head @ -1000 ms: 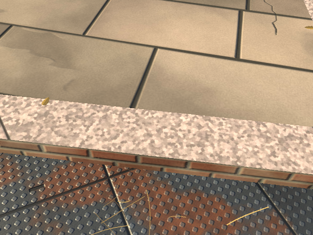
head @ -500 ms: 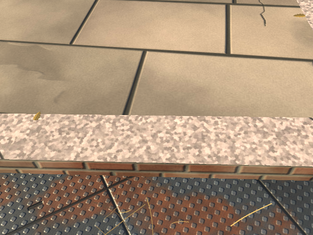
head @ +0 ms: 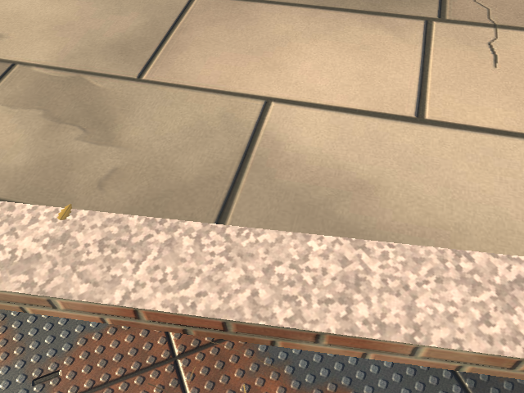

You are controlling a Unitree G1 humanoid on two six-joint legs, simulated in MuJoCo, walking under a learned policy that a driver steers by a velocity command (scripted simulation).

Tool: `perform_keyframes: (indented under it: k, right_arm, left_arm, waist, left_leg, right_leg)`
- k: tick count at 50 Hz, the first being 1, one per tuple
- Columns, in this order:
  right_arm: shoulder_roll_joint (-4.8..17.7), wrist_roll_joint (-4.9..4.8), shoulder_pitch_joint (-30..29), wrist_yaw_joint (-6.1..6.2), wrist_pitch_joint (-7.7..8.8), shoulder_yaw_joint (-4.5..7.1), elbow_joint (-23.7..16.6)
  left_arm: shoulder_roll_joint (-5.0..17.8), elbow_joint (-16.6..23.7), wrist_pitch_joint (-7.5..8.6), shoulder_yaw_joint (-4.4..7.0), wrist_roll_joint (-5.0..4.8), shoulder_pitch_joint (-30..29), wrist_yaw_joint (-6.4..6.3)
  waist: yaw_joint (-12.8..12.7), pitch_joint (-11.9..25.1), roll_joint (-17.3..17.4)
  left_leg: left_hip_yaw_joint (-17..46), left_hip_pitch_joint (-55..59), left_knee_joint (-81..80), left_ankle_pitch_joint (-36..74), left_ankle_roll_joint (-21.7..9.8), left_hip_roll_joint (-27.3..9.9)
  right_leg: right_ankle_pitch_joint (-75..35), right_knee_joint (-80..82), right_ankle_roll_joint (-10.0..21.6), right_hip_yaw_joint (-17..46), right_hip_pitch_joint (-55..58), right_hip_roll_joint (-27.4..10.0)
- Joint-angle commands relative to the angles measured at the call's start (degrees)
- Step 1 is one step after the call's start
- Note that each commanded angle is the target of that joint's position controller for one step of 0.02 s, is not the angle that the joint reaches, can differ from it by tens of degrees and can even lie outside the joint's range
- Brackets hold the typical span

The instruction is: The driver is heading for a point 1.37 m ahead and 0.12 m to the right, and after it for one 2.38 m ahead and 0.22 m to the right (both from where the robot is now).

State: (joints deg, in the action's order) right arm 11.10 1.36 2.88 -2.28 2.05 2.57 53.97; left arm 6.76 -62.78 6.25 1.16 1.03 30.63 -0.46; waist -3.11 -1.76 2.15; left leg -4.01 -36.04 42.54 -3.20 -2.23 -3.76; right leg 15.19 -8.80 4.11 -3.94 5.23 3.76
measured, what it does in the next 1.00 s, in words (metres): climbs: left foot, then right foot 0.12 m higher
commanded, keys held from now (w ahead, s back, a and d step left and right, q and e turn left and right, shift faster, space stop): w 1.00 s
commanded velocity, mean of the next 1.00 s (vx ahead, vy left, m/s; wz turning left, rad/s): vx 0.49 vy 0.00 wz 0.00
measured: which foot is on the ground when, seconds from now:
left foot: up 0.00-0.12, down 0.14-0.82, up 0.84-1.00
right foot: down 0.00-0.16, up 0.18-0.82, down 0.84-1.00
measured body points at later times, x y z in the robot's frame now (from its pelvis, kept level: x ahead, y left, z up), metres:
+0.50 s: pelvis +0.28 +0.04 +0.00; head +0.30 +0.04 +0.45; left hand +0.40 +0.26 -0.14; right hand +0.21 -0.19 -0.14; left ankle +0.22 +0.09 -0.74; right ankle +0.40 -0.11 -0.68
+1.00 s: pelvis +0.63 -0.07 +0.05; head +0.67 -0.08 +0.50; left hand +0.69 +0.17 -0.09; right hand +0.73 -0.33 -0.08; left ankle +0.51 +0.07 -0.50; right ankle +0.71 -0.12 -0.62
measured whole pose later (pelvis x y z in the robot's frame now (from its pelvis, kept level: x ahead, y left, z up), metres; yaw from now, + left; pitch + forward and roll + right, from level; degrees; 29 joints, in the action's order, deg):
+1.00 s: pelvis +0.63 -0.07 +0.05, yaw +1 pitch +2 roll +0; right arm 13.9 1.2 11.2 -0.9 4.6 3.5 49.4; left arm 11.2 -55.2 3.2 2.7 2.0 11.9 0.9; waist 1.3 -3.6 1.3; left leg 5.2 -31.0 90.6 -12.0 -5.5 0.6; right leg 20.2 -53.9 7.4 -9.1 -35.7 1.9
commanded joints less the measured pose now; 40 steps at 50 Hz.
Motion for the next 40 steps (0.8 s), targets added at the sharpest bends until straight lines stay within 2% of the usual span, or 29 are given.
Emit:
perform_keyframes:
  k: [1, 3, 4, 5, 6, 7, 8, 9, 10, 11, 12, 13, 14, 17, 19, 22, 23, 25, 26, 28, 31, 32, 33, 35, 36, 37, 38, 39, 40]
  right_arm:
    - [1.6, -0.33, -8.5, 0.12, 0.98, -0.27, -5.5]
    - [2.4, -0.29, -7.4, 0.55, 1.42, -0.06, -5.8]
    - [3.1, -0.21, -4.8, 0.95, 1.71, 0.30, -5.3]
    - [4.2, -0.25, 0.5, 1.42, 2.09, 0.89, -3.8]
    - [5.3, -0.20, 9.1, 1.92, 2.61, 1.64, -1.0]
    - [7.3, 0.83, 17.7, 2.48, 3.15, 2.54, 1.5]
    - [12.7, 2.35, 25.6, 2.87, 3.31, 3.89, 2.3]
    - [13.8, 1.09, 24.1, 2.00, 2.42, 4.47, 2.5]
    - [11.6, -0.29, 16.2, 1.63, 2.17, 3.88, 1.2]
    - [7.4, -0.79, 11.3, 1.41, 2.56, 2.66, 0.3]
    - [4.8, -0.55, 9.9, 1.36, 3.07, 1.83, 0.6]
    - [2.9, -0.56, 11.1, 1.71, 3.56, 1.17, 1.7]
    - [2.2, -0.52, 12.4, 2.03, 3.95, 0.79, 2.6]
    - [4.3, -0.76, 16.6, 2.27, 4.99, 0.82, 4.2]
    - [5.4, -0.76, 18.4, 2.27, 4.96, 0.81, 4.4]
    - [4.5, -0.77, 22.1, 2.43, 4.62, 0.24, 5.1]
    - [4.1, -0.44, 24.4, 2.56, 4.41, 0.13, 5.7]
    - [3.8, -0.35, 26.4, 2.86, 4.29, -0.13, 6.0]
    - [4.1, 0.04, 28.8, 3.09, 4.20, -0.15, 6.6]
    - [4.8, 0.53, 33.8, 3.54, 3.95, -0.01, 8.0]
    - [6.4, 2.21, 39.2, 4.56, 3.92, 0.79, 9.4]
    - [6.8, 2.66, 38.9, 4.72, 3.99, 1.09, 9.3]
    - [6.4, 2.95, 37.8, 4.72, 4.14, 1.04, 9.1]
    - [5.1, 3.33, 36.3, 4.58, 4.61, 0.18, 9.6]
    - [3.7, 2.07, 36.1, 4.63, 4.30, -0.50, 10.9]
    - [3.4, 1.57, 34.7, 4.82, 3.97, -0.91, 11.0]
    - [3.1, -0.70, 28.3, 4.76, 3.19, -1.40, 8.8]
    - [6.2, -2.36, 26.1, 3.89, 3.92, -1.28, 6.0]
    - [14.1, -2.77, 24.4, 2.91, 4.58, 0.56, 5.0]
  left_arm:
    - [7.8, 0.6, 0.71, 1.30, 0.05, 3.8, -0.45]
    - [8.7, 0.4, 0.76, 1.53, 0.18, 2.6, -0.57]
    - [9.5, 0.5, 0.75, 1.68, 0.18, 1.5, -0.70]
    - [10.3, 0.4, 0.58, 1.90, 0.38, 0.6, -0.79]
    - [10.8, 0.5, 0.21, 2.07, 0.34, -0.3, -0.78]
    - [10.4, 1.1, 0.06, 1.85, -0.09, -1.1, -0.65]
    - [6.1, 2.9, -0.11, 0.82, -1.34, 1.4, -0.21]
    - [5.7, 2.4, -0.27, 1.46, -2.34, 5.5, 0.24]
    - [8.5, 3.5, -0.64, 2.05, -0.96, -0.3, 0.12]
    - [8.2, 4.9, -0.37, 1.98, -0.30, -5.8, 0.41]
    - [6.9, 5.0, -0.41, 1.90, -0.11, -7.5, 0.57]
    - [6.6, 5.2, -1.00, 2.03, 0.84, -7.9, 0.78]
    - [5.3, 4.7, -1.74, 1.83, 1.25, -6.5, 1.13]
    - [5.1, 5.4, -2.94, 1.99, 1.58, -8.3, 1.66]
    - [5.7, 7.4, -3.37, 2.04, 1.61, -14.1, 2.01]
    - [6.0, 10.2, -3.46, 1.84, 1.05, -22.5, 2.31]
    - [4.9, 9.6, -3.68, 1.44, 0.83, -21.9, 2.07]
    - [5.1, 11.0, -3.69, 1.25, 0.71, -26.1, 1.87]
    - [5.1, 11.2, -3.78, 1.35, 1.03, -26.8, 1.55]
    - [5.3, 12.7, -3.64, 1.56, 1.59, -29.9, 1.16]
    - [5.6, 17.5, -3.60, 1.96, 0.91, -37.8, 0.58]
    - [5.3, 19.9, -3.72, 1.75, 0.33, -40.9, 0.10]
    - [4.3, 22.4, -3.69, 1.07, -0.21, -43.8, -0.29]
    - [1.8, 28.5, -3.08, -1.19, -0.55, -51.5, -0.35]
    - [0.0, 32.5, -2.74, -3.00, -0.03, -56.3, -0.02]
    - [-0.6, 34.5, -2.26, -4.01, 0.08, -56.0, 0.65]
    - [-2.5, 32.3, -2.82, -5.12, -0.51, -46.5, 1.99]
    - [-0.8, 29.1, -2.80, -4.13, -0.91, -35.1, 2.70]
    - [3.3, 24.1, -3.39, -1.83, -1.23, -18.5, 1.92]
  waist:
    - [0.1, -6.6, -7.4]
    - [1.3, -5.8, -7.4]
    - [2.8, -4.0, -7.8]
    - [5.0, -0.9, -8.3]
    - [8.3, 3.7, -7.6]
    - [11.7, 8.4, -6.6]
    - [12.1, 16.2, 2.0]
    - [8.9, 20.8, 9.6]
    - [6.1, 11.9, 2.1]
    - [5.4, 4.8, -1.1]
    - [3.6, 0.7, -2.6]
    - [2.4, -0.7, -1.9]
    - [1.3, -0.6, -1.0]
    - [0.5, -0.6, -0.3]
    - [1.3, -1.8, 0.3]
    - [3.3, -3.2, 1.0]
    - [3.6, -1.8, 2.7]
    - [4.6, -3.2, 1.6]
    - [5.2, -2.9, 2.5]
    - [6.6, -2.9, 1.9]
    - [8.6, -5.6, 2.4]
    - [8.7, -7.7, 1.7]
    - [8.2, -9.6, 0.3]
    - [8.3, -13.3, -0.8]
    - [7.9, -14.5, -1.5]
    - [7.3, -13.5, -2.0]
    - [2.1, -6.4, -6.5]
    - [-0.2, 1.9, -3.9]
    - [-7.9, 13.4, 3.5]
  left_leg:
    - [-2.6, -0.8, -7.0, 1.0, -1.3, 1.9]
    - [-3.3, 3.4, -10.1, -1.3, -3.3, 3.2]
    - [-3.8, 7.5, -10.9, -3.0, -4.5, 4.7]
    - [-4.0, 12.9, -11.6, -4.8, -5.7, 6.3]
    - [-4.5, 21.7, -14.9, -3.4, -6.9, 7.9]
    - [-0.8, 34.9, -15.8, -2.7, -8.4, 3.8]
    - [19.3, 50.2, -16.5, -8.6, -12.6, -12.3]
    - [44.0, 55.3, -26.1, -11.9, -18.8, -21.0]
    - [37.2, 46.6, -28.6, -18.7, -16.2, -18.2]
    - [29.3, 37.2, -31.0, -17.5, -14.5, -15.9]
    - [23.6, 30.9, -33.1, -12.1, -12.4, -13.1]
    - [19.2, 27.4, -33.9, -6.6, -10.9, -10.8]
    - [15.9, 25.8, -34.3, -2.7, -10.0, -9.3]
    - [10.9, 26.7, -34.5, 8.0, -10.1, -7.8]
    - [8.8, 27.5, -35.4, 9.0, -9.5, -6.9]
    - [6.7, 29.9, -35.3, 13.4, -8.2, -5.8]
    - [6.1, 31.5, -34.4, 13.3, -8.5, -5.8]
    - [6.3, 33.5, -34.1, 13.9, -9.2, -6.4]
    - [8.7, 38.3, -32.9, 16.8, -10.5, -8.4]
    - [11.9, 50.4, -30.5, 20.8, -13.1, -11.8]
    - [18.3, 64.4, -29.5, 15.5, -17.3, -17.9]
    - [18.6, 64.9, -29.9, 11.3, -17.5, -19.2]
    - [17.1, 63.2, -30.7, 7.8, -16.2, -18.7]
    - [12.8, 57.4, -34.0, 6.1, -11.6, -16.2]
    - [8.3, 51.1, -37.1, 9.1, -8.2, -13.1]
    - [5.2, 44.6, -41.1, 11.2, -7.1, -11.1]
    - [-1.9, 27.4, -43.8, 27.4, -6.8, -6.0]
    - [-0.8, 16.6, -38.3, 50.9, -8.8, -6.9]
    - [-0.3, 18.3, -24.6, 68.3, -8.2, -8.1]
  right_leg:
    - [-30.6, 1.3, 6.1, 5.9, -2.1, -15.1]
    - [-40.4, -2.1, 5.7, 4.8, -0.2, -15.8]
    - [-49.2, -5.9, 5.1, 4.1, 0.7, -15.9]
    - [-56.6, -12.2, 4.6, 3.7, 1.8, -15.8]
    - [-58.2, -21.9, 3.8, 2.7, 1.3, -14.7]
    - [-47.9, -33.8, 3.1, 2.0, -6.9, -13.0]
    - [-21.1, -53.9, 1.7, -0.8, -22.2, -7.5]
    - [13.4, -69.9, 1.0, 3.7, -35.5, 1.3]
    - [7.6, -70.8, 2.0, 7.4, -39.7, -3.9]
    - [2.8, -67.4, 2.0, 6.9, -39.5, -6.1]
    - [0.6, -63.4, 1.9, 6.5, -37.3, -7.9]
    - [-0.2, -60.3, 1.6, 6.7, -34.9, -9.0]
    - [-0.5, -58.5, 1.0, 6.3, -32.7, -9.3]
    - [-1.8, -55.6, -0.5, 4.1, -34.9, -9.3]
    - [-5.6, -51.9, -1.6, 3.0, -38.9, -10.1]
    - [-10.6, -43.5, -2.9, 1.4, -42.1, -9.9]
    - [-9.8, -44.5, -3.1, 0.0, -41.6, -9.2]
    - [-10.2, -41.2, -3.2, -0.4, -43.5, -9.1]
    - [-7.0, -45.6, -2.5, -1.1, -47.6, -8.9]
    - [-0.2, -56.2, -1.5, -1.0, -61.2, -9.4]
    - [15.6, -85.8, -0.6, 2.8, -88.5, -10.3]
    - [22.2, -96.3, 0.1, 5.0, -97.0, -10.2]
    - [27.2, -101.2, 1.2, 5.8, -102.2, -10.0]
    - [33.6, -101.1, 3.3, 3.6, -106.9, -10.3]
    - [35.8, -93.1, 4.5, 0.8, -102.2, -10.9]
    - [32.4, -83.8, 4.7, -2.1, -92.2, -11.0]
    - [15.4, -68.3, 5.8, -7.6, -59.8, -8.2]
    - [-2.1, -63.0, 5.7, -8.8, -31.5, -4.7]
    - [-4.2, -62.9, 5.3, -6.2, -13.0, -0.9]
Keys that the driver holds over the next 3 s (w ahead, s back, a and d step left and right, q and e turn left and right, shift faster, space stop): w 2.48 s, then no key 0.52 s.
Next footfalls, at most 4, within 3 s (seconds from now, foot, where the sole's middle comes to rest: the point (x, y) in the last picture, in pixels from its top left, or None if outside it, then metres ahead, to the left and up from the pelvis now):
0.14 left None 0.26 0.09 -0.78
0.84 right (345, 275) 0.75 -0.12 -0.66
1.50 left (303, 187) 1.05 -0.01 -0.66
2.00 right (354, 116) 1.37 -0.18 -0.66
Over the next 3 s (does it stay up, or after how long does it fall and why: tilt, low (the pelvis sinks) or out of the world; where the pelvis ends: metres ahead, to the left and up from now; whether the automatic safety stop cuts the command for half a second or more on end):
stays up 1.58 -0.07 0.12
